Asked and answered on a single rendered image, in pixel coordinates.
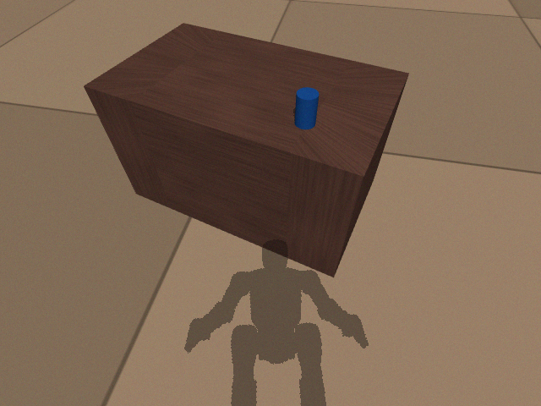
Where can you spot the can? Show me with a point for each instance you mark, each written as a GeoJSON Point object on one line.
{"type": "Point", "coordinates": [306, 107]}

